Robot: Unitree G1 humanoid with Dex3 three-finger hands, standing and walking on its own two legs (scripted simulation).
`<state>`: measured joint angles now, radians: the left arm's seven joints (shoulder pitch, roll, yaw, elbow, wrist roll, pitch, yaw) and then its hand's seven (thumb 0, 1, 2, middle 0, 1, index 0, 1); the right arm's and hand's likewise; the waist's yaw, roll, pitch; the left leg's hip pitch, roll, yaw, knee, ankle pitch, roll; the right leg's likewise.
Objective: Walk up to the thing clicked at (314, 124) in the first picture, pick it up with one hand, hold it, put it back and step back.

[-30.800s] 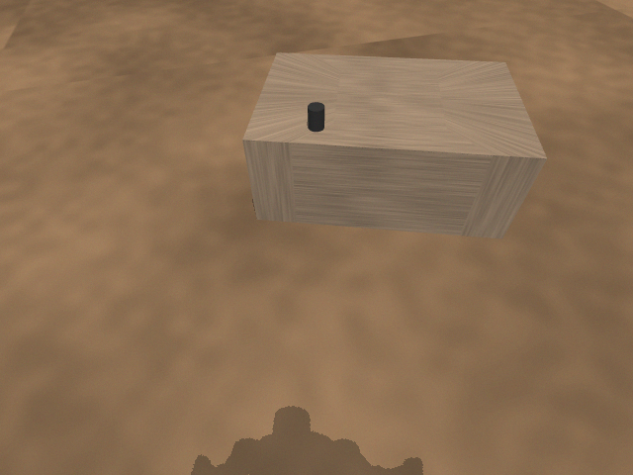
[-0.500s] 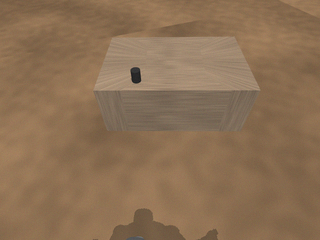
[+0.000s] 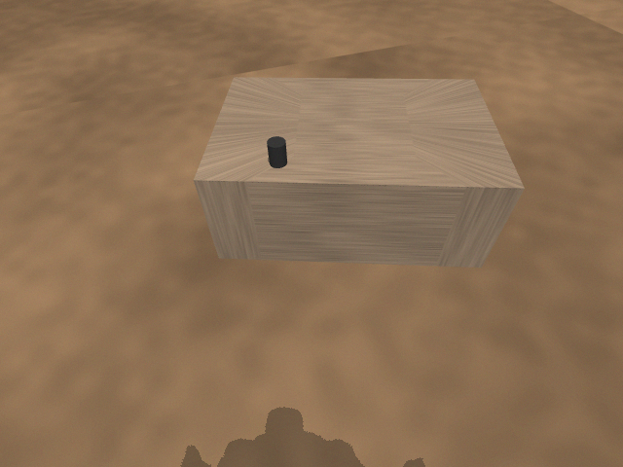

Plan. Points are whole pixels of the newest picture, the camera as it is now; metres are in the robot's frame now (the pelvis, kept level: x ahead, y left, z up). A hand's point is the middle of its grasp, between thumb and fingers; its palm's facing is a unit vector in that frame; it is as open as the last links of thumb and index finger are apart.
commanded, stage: step back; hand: left
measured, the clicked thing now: (277, 152) +1.10 +0.15 -0.30
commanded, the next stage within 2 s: stand in 0.26 s
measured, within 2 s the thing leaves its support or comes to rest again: neither
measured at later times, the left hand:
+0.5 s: hand out of the picture +0.11 +0.25 -0.14, palm faces -0.03 -0.94 -0.33, open 7.3 cm
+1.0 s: hand out of the picture +0.05 +0.26 -0.15, palm faces -0.06 -0.94 -0.32, open 7.3 cm
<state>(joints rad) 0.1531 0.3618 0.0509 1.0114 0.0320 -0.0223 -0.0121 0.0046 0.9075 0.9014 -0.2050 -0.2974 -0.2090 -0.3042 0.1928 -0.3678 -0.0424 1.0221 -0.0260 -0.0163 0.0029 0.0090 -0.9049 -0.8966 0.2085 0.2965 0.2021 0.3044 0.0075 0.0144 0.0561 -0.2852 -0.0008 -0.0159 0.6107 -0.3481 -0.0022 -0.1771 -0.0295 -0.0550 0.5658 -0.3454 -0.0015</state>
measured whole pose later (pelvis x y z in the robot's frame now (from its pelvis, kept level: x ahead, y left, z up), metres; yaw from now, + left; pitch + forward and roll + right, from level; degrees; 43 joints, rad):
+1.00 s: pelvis -0.02 +0.01 +0.02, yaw -1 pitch -3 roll +0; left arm 0.13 0.36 0.00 1.15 0.01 -0.01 -0.02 0.00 0.91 0.90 -0.20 -0.30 -0.21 -0.30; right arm 0.13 -0.34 0.00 1.16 -0.02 0.00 0.01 0.01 -0.91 -0.90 0.21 0.30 0.20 0.30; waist -0.01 -0.01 0.05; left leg -0.18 0.01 0.01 0.33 -0.10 0.00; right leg -0.09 -0.02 -0.04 0.32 -0.19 0.02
